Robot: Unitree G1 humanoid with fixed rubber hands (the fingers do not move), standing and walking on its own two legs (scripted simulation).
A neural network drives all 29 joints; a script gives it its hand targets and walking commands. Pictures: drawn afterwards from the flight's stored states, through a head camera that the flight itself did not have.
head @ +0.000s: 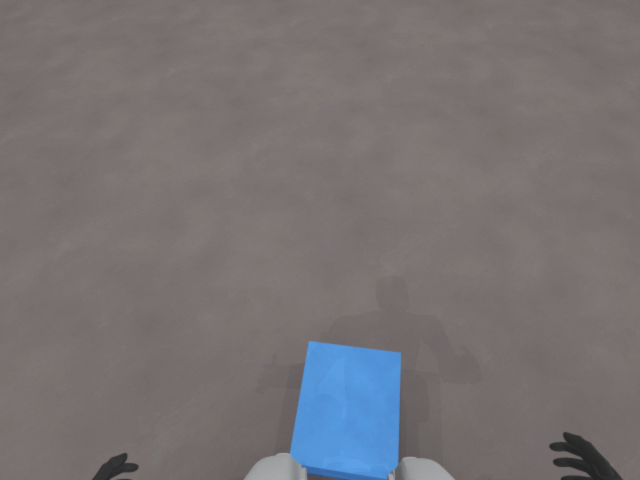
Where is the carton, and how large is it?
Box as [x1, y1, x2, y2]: [290, 341, 400, 479]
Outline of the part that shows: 309,341 290,454 296,461 302,464 302,467 306,467 307,473 343,479 386,479 386,475 388,473 391,473 391,469 397,465 400,353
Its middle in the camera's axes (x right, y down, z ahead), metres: +0.07 +0.46 +1.05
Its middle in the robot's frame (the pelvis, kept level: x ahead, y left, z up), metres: +0.33 -0.02 -0.65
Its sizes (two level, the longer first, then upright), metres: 0.299 0.253 0.182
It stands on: the floor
